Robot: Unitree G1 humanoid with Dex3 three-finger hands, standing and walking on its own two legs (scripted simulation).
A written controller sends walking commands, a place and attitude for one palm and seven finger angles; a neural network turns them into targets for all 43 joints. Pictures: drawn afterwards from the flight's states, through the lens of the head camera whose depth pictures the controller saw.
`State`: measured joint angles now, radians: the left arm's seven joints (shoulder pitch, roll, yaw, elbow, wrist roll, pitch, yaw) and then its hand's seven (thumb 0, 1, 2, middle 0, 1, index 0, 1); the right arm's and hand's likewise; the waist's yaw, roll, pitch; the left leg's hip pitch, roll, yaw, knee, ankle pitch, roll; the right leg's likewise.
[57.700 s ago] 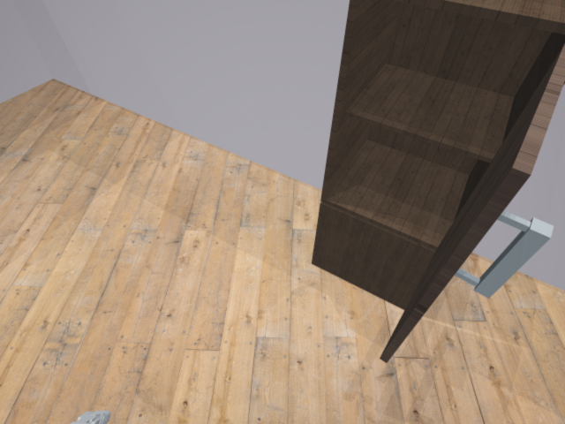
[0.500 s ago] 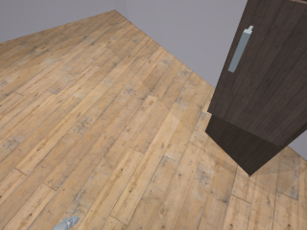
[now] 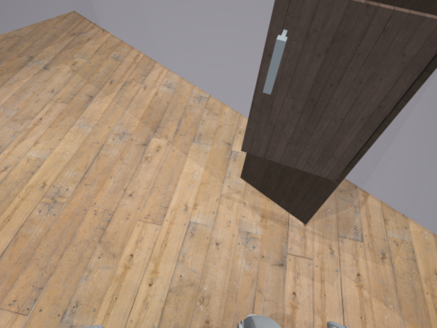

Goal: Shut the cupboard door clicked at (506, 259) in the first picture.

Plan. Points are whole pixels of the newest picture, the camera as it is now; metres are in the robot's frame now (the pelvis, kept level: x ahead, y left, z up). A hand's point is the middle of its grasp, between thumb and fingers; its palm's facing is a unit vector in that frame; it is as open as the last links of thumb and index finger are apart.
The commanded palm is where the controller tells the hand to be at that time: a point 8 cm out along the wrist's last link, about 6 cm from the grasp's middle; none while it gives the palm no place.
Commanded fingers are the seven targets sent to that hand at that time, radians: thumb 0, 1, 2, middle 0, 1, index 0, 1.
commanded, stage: turn to face it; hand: left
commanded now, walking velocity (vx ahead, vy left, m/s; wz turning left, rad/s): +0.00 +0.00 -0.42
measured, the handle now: (275, 62) +0.74 -0.09 +0.07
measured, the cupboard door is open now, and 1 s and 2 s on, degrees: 21 21 21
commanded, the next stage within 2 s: take the last steps up to it in 0.36 s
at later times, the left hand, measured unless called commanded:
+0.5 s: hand out of the picture +0.12 +0.15 -0.16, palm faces -0.18 -0.96 -0.21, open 7.4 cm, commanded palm none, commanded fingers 0.00 0.90 0.90 -0.20 -0.30 -0.20 -0.30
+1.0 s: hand (194, 276) +0.24 +0.06 -0.17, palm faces -0.30 -0.94 -0.19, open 7.4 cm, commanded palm none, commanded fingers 0.00 0.90 0.90 -0.20 -0.30 -0.20 -0.30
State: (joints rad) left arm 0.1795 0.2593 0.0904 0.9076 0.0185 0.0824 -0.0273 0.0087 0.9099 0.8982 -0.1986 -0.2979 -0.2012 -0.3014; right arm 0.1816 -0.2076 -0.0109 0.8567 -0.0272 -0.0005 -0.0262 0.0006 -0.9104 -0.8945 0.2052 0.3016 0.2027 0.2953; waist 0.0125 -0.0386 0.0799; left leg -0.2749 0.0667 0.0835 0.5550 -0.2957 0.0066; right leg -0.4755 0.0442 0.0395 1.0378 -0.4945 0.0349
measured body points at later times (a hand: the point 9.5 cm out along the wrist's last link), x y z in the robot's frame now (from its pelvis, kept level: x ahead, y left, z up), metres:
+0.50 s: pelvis +0.01 -0.02 +0.00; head +0.04 -0.03 +0.45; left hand +0.13 +0.20 -0.15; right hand +0.00 -0.29 -0.14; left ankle +0.03 +0.10 -0.70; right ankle -0.02 -0.14 -0.74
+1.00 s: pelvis +0.10 -0.08 -0.01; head +0.12 -0.10 +0.44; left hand +0.26 +0.11 -0.15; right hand -0.06 -0.28 -0.16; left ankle +0.04 +0.08 -0.72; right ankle +0.09 -0.20 -0.74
